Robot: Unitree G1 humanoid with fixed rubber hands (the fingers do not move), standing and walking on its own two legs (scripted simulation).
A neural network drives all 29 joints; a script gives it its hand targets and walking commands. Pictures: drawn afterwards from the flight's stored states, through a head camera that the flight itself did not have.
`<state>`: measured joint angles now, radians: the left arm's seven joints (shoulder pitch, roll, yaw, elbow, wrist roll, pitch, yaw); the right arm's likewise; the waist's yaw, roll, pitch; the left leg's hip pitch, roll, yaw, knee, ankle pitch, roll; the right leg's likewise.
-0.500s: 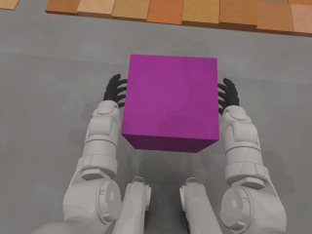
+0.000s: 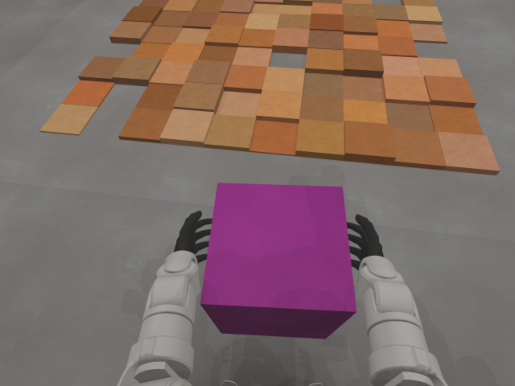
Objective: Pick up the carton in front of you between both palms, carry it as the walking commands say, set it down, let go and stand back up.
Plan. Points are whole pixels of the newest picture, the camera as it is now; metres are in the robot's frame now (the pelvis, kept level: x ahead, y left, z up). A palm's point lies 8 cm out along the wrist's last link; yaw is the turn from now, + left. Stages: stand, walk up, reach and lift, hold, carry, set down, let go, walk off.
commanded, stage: reach and lift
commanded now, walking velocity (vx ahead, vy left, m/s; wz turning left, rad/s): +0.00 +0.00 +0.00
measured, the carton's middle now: (275, 267) +0.35 +0.00 -0.09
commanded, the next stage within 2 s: hold in 1.28 s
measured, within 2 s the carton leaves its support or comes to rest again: neither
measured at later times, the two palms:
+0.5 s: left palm (169, 253) +0.31 +0.15 +0.07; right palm (388, 258) +0.31 -0.15 +0.06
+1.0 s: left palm (166, 247) +0.31 +0.15 +0.07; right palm (389, 252) +0.31 -0.15 +0.07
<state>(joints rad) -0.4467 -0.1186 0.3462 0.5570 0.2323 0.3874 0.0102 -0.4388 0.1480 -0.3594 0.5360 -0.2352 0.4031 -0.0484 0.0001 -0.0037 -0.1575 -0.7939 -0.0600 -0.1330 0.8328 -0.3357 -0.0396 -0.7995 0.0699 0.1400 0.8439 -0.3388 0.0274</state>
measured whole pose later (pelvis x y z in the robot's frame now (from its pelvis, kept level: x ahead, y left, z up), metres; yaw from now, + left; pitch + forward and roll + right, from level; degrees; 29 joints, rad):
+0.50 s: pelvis +0.01 +0.00 +0.04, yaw +0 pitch -3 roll +0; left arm -0.35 -0.16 0.33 0.45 0.31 0.59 -0.02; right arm -0.35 0.15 -0.31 0.45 -0.31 0.60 0.00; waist 0.00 0.01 -0.01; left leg -0.22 -0.04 -0.14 0.48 -0.22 -0.02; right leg -0.22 0.04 0.15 0.48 -0.22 0.02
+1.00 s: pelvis +0.02 +0.00 +0.05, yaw +0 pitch -4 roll +0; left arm -0.27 -0.15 0.25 0.33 0.28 0.65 -0.01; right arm -0.27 0.15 -0.25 0.33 -0.29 0.66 0.00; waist 0.01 0.01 0.00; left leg -0.13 -0.03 -0.13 0.39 -0.20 -0.02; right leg -0.13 0.04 0.15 0.39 -0.20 0.02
